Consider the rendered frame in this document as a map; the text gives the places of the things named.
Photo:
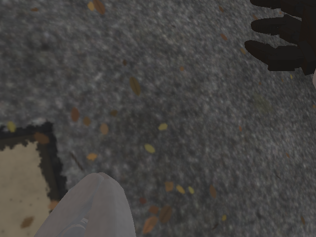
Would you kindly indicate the left robot thigh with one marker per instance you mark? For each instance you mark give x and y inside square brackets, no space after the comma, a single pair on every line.
[110,214]

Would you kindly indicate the robot left shin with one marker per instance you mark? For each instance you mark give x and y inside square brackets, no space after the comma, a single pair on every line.
[67,218]

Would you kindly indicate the right robot hand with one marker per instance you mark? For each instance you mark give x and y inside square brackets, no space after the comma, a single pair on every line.
[292,30]

